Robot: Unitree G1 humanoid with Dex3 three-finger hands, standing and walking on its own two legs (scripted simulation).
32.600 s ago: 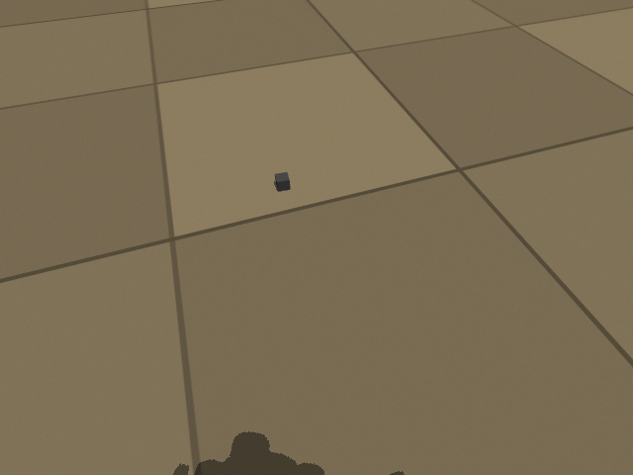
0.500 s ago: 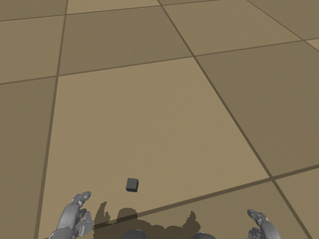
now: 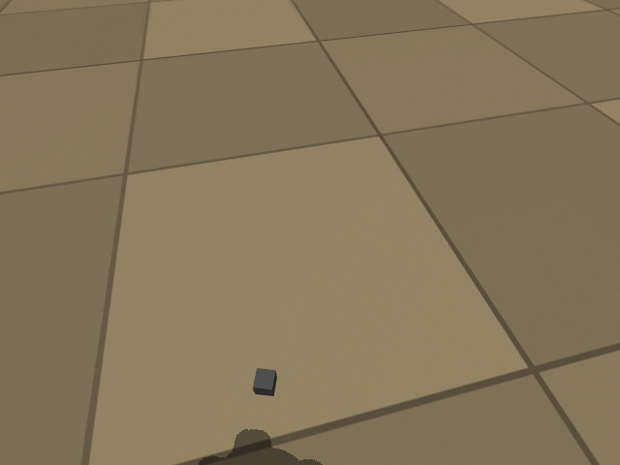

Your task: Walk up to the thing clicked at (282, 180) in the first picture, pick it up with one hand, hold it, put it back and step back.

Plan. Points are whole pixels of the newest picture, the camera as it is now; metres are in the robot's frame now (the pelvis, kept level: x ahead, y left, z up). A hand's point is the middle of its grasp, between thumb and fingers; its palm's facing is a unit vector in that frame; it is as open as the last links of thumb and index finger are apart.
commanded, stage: stand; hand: left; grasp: from above
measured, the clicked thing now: (265, 382) +0.47 +0.20 -0.74
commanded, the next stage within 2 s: step back in 1.88 s
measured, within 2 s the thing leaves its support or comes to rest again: neither
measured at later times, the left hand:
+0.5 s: hand out of the picture +0.05 +0.23 -0.15, palm faces +0.02 -0.94 -0.33, open 7.3 cm
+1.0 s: hand out of the picture +0.07 +0.22 -0.15, palm faces +0.00 -0.94 -0.34, open 7.3 cm
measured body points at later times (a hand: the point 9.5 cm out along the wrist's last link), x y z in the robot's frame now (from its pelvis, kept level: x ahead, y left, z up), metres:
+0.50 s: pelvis +0.00 -0.01 +0.01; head +0.00 -0.02 +0.46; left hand +0.05 +0.27 -0.13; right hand +0.06 -0.30 -0.13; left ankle +0.00 +0.11 -0.74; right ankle +0.01 -0.14 -0.74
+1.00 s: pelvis +0.00 -0.02 +0.01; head +0.00 -0.03 +0.46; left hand +0.07 +0.27 -0.12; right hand +0.07 -0.31 -0.14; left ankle +0.00 +0.11 -0.74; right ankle +0.01 -0.14 -0.74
